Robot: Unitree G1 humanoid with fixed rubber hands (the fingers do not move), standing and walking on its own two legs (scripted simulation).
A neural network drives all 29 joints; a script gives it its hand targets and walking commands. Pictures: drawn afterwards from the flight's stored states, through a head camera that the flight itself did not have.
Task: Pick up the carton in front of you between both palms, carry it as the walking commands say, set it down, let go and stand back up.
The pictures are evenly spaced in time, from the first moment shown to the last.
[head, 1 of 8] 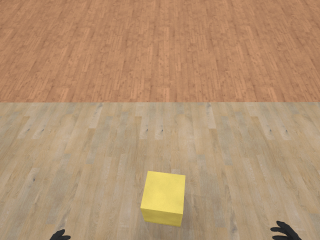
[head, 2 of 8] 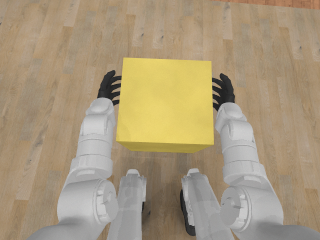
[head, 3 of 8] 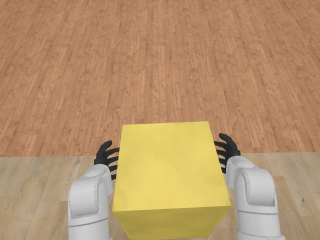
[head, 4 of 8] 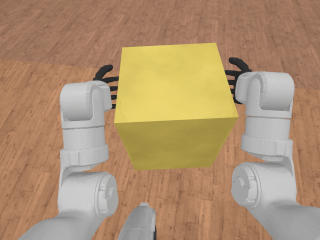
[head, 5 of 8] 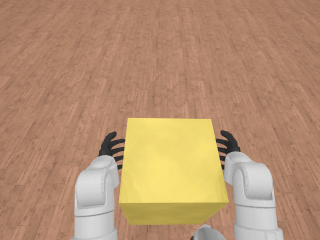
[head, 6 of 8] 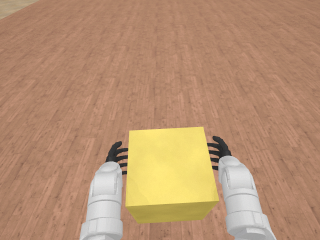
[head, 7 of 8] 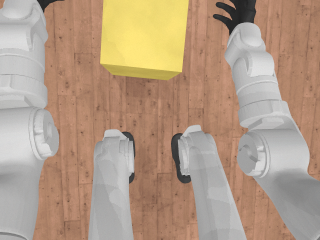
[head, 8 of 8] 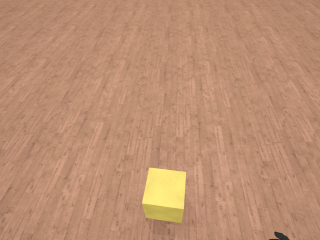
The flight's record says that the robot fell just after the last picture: no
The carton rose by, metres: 1.23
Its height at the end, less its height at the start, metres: +0.50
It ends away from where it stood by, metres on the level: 6.19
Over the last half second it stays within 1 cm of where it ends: yes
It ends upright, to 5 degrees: yes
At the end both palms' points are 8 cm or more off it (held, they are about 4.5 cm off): yes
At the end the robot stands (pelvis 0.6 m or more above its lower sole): yes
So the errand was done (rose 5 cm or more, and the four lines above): yes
